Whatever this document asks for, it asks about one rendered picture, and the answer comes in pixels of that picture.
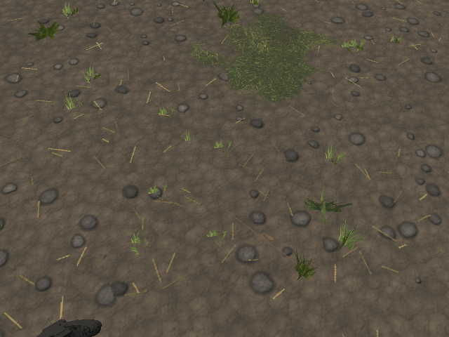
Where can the robot left hand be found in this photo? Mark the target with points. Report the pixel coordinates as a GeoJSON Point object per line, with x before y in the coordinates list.
{"type": "Point", "coordinates": [76, 328]}

